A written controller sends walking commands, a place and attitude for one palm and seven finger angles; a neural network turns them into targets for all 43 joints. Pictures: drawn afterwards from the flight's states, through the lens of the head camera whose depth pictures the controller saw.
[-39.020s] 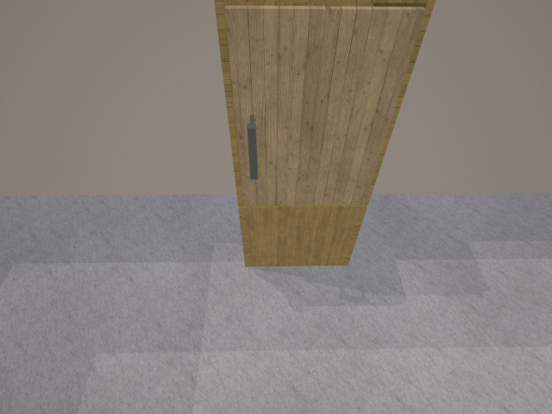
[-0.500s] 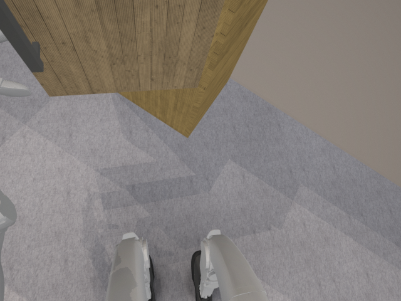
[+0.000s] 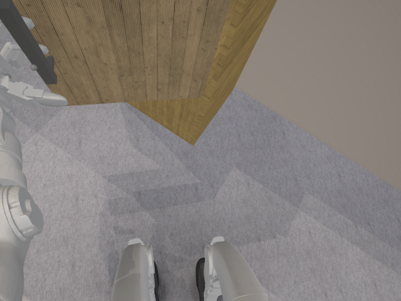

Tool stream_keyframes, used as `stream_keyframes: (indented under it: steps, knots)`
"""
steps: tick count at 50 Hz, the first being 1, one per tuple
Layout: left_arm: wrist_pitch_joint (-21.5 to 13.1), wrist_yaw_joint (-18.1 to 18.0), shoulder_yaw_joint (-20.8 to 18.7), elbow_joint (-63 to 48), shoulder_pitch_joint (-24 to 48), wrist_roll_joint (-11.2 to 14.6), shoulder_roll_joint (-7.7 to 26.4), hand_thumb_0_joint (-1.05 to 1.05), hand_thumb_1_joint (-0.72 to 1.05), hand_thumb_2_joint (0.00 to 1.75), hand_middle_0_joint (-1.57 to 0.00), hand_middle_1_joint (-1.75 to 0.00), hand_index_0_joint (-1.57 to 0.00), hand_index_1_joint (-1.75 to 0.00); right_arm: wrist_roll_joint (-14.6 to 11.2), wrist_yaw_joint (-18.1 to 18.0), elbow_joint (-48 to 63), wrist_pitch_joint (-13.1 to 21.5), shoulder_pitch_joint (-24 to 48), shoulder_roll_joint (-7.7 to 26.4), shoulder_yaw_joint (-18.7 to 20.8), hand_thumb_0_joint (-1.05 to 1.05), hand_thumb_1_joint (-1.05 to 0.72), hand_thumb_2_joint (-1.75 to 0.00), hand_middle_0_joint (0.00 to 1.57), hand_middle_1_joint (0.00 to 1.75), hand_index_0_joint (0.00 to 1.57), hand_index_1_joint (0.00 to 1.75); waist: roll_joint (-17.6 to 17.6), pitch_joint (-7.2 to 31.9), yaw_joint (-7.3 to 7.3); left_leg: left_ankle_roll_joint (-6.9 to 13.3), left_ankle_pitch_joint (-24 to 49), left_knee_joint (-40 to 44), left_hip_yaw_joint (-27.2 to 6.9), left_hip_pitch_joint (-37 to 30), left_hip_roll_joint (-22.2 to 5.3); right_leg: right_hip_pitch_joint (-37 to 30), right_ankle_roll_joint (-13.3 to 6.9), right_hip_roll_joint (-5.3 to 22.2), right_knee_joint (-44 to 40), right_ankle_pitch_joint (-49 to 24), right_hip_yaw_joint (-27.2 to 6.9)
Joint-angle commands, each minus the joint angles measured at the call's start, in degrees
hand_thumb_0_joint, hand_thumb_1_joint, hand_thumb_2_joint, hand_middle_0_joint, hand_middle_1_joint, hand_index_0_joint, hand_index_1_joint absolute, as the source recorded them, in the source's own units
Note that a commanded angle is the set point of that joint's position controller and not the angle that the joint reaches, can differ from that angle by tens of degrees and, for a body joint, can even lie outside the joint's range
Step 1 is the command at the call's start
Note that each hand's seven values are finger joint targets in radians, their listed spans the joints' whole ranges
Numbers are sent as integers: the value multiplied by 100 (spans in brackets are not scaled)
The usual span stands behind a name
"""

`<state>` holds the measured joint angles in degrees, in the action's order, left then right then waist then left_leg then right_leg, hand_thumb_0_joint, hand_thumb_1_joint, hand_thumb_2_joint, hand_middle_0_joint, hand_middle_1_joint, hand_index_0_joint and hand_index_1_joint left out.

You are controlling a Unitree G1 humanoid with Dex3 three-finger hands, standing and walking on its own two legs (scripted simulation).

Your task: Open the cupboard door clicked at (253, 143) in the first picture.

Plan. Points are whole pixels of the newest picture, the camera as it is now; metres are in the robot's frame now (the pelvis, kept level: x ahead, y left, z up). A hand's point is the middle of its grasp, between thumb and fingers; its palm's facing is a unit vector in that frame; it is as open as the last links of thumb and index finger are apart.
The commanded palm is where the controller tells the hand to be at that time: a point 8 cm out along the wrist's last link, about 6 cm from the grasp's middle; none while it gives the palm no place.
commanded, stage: slide the fingers in behind the handle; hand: left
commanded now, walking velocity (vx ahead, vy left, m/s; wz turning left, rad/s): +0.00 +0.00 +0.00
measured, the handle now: (32, 39) +0.58 +0.27 +0.05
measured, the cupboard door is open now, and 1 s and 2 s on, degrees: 43 43 64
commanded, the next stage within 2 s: close the thumb around the handle in 0.42 s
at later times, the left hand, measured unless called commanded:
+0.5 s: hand (36, 68) +0.52 +0.26 +0.05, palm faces +0.11 -0.99 -0.01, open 14.0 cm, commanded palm +0.51 +0.28 +0.04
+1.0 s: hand (43, 63) +0.53 +0.25 +0.05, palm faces +0.11 -0.99 -0.02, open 7.9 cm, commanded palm +0.51 +0.27 +0.04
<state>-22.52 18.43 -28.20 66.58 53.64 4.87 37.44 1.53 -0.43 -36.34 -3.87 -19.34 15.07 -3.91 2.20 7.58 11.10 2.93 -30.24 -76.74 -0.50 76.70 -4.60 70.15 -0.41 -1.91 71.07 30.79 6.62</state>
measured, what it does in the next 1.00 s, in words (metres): stands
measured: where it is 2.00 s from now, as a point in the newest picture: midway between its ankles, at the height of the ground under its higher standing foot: (179, 298)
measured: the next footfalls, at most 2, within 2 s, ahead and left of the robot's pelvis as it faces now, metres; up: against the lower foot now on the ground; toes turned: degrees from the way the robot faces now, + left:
none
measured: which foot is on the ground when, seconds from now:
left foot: down 0.00-1.00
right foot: down 0.00-1.00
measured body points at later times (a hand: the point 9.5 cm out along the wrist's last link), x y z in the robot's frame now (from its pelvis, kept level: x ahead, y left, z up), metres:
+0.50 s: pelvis +0.00 -0.01 +0.00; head +0.18 +0.04 +0.41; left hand +0.51 +0.31 +0.05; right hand +0.01 -0.28 -0.11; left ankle +0.04 +0.09 -0.61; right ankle +0.02 -0.13 -0.61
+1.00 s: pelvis +0.00 -0.01 +0.00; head +0.18 +0.03 +0.40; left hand +0.52 +0.30 +0.05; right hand +0.01 -0.27 -0.11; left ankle +0.04 +0.09 -0.61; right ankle +0.02 -0.13 -0.61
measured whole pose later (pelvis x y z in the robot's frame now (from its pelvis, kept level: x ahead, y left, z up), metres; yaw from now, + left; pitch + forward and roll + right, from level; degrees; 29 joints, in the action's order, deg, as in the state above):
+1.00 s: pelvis +0.00 -0.01 +0.00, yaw +0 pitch +30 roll -6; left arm -23.7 16.8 -28.4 67.7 55.1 4.1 37.8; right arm 1.6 -0.5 -36.7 -3.9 -19.5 15.2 -3.7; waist 2.6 7.4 11.5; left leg 2.4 -30.5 -77.6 -0.4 78.0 -4.8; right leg 71.9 -0.9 -2.2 72.6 31.3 6.4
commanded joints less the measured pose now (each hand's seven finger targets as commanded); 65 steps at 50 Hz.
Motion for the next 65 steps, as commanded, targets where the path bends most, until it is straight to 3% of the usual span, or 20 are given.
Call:
stream_keyframes:
  steps: [1,4,10,15,21,23,25,26,28,30,34,37,42,46,51,55,57,60,62,65]
  knots:
    - [-472,-133,-102,-1072,2354,72,1522,0,-50,30,-30,-120,-30,-120,-1,-77,142,51,-1139,1244,418,0,-90,-90,20,30,20,30,1192,2965,91,-148,2289,802,-672,-3390,63,-375,-106,-161,-731,-1375,-277]
    - [-603,-172,-304,-1170,2199,36,1710,0,-50,30,-30,-120,-30,-120,12,-53,176,48,-1146,1231,432,0,-90,-90,20,30,20,30,1304,3214,-47,-168,2508,768,-663,-3529,67,-476,-137,-171,-658,-1492,-289]
    - [-541,-92,-389,-983,1995,58,1882,0,-50,30,-30,-120,-30,-120,-39,-67,238,7,-1084,1251,407,0,-90,-90,20,30,20,30,1019,3074,-35,-108,2357,704,-516,-3026,94,-832,-85,-169,-678,-1651,-371]
    - [-620,12,-236,-1223,2248,143,1699,0,-50,30,-30,-120,-30,-120,-45,-87,179,45,-1083,1249,434,0,-90,-90,20,30,20,30,1286,3294,12,-127,2405,686,-578,-3332,79,-618,-96,-174,-668,-1584,-365]
    - [-503,8,44,-1079,2523,135,1392,0,-50,30,-30,-120,-30,-120,-37,-107,80,54,-1116,1259,435,0,-90,-90,20,30,20,30,1292,3127,139,-132,2213,708,-671,-3419,71,-283,-98,-159,-683,-1343,-304]
    - [-472,-41,-99,-1029,2435,121,1547,0,-50,30,-30,-120,-30,-120,-31,-118,74,54,-1163,1282,445,0,-90,-90,20,30,20,30,1165,3186,103,-134,2274,726,-696,-3448,67,-355,-100,-164,-701,-1376,-298]
    - [-545,-64,-174,-1240,2509,95,1667,0,-50,30,-30,-120,-30,-120,-11,-108,82,62,-1152,1272,443,0,-90,-90,20,30,20,30,1405,3448,23,-155,2510,687,-685,-3583,73,-394,-117,-153,-630,-1493,-302]
    - [-512,-76,-78,-1075,2399,83,1506,0,-50,30,-30,-120,-30,-120,-15,-98,78,56,-1145,1246,440,0,-90,-90,20,30,20,30,1324,3299,64,-152,2477,699,-676,-3554,73,-356,-112,-161,-677,-1482,-301]
    - [-471,-118,-127,-951,2380,61,1620,0,-39,35,-31,-121,-31,-121,-28,-93,107,50,-1104,1251,412,0,-90,-90,20,30,20,30,1162,3017,90,-116,2198,695,-611,-3216,75,-460,-90,-170,-718,-1386,-329]
    - [-482,-151,-291,-937,2313,11,1892,0,-28,40,-32,-122,-32,-122,-28,-105,156,36,-1102,1268,381,0,-90,-90,20,30,20,30,1167,3078,13,-107,2235,681,-576,-3088,85,-608,-103,-169,-666,-1444,-355]
    - [-566,-168,-149,-1118,2440,30,1626,0,-5,49,-33,-125,-33,-125,-8,-77,140,60,-1134,1238,424,0,-90,-90,20,30,20,30,1326,3288,61,-132,2406,676,-650,-3444,69,-418,-118,-182,-636,-1472,-323]
    - [-492,-150,-159,-897,2342,36,1668,0,12,56,-34,-127,-34,-127,-31,-83,149,44,-1107,1251,397,0,-90,-90,20,30,20,30,1157,3001,79,-122,2206,703,-607,-3174,72,-491,-92,-174,-692,-1396,-326]
    - [-460,-162,-145,-930,2519,32,1698,0,40,68,-36,-130,-36,-130,-25,-106,134,49,-1156,1263,401,0,-90,-90,20,30,20,30,1109,3108,124,-106,2186,677,-617,-3149,73,-516,-79,-174,-688,-1414,-345]
    - [-553,-170,-153,-1179,2472,19,1626,0,62,78,-38,-132,-38,-132,6,-79,99,58,-1206,1241,438,0,-90,-90,20,30,20,30,1469,3448,35,-169,2705,671,-685,-3664,51,-370,-115,-165,-617,-1619,-299]
    - [-468,-177,-179,-1032,2297,43,1602,0,90,90,-40,-135,-40,-135,-19,-71,107,8,-1207,1240,434,0,-90,-90,20,30,20,30,1172,3231,44,-133,2606,677,-615,-3380,68,-548,-84,-167,-665,-1684,-320]
    - [-536,-229,-227,-1192,2301,32,1658,0,90,90,-40,-135,-40,-135,-22,-65,149,27,-1180,1217,427,0,-90,-90,20,30,20,30,1213,3353,-5,-118,2557,671,-567,-3321,87,-698,-88,-176,-664,-1716,-363]
    - [-540,-238,-137,-1062,2319,27,1556,0,90,90,-40,-135,-40,-135,-27,-64,122,38,-1157,1208,425,0,-90,-90,20,30,20,30,1136,3113,75,-114,2350,687,-563,-3214,78,-605,-76,-185,-710,-1563,-354]
    - [-560,-249,-192,-1003,2467,19,1688,0,90,90,-40,-135,-40,-135,-24,-95,105,50,-1155,1230,412,0,-90,-90,20,30,20,30,1118,3071,110,-90,2306,645,-541,-3083,82,-630,-72,-172,-689,-1576,-382]
    - [-555,-232,-346,-968,2321,-11,1919,0,90,90,-40,-135,-40,-135,-24,-103,138,47,-1154,1245,403,0,-90,-90,20,30,20,30,1085,3194,18,-99,2348,632,-521,-3019,97,-801,-80,-169,-653,-1642,-391]
    - [-593,-188,-174,-1123,2390,26,1659,0,90,90,-40,-135,-40,-135,-21,-80,128,49,-1138,1231,423,0,-90,-90,20,30,20,30,1325,3279,36,-138,2533,653,-596,-3384,71,-536,-100,-171,-622,-1634,-341]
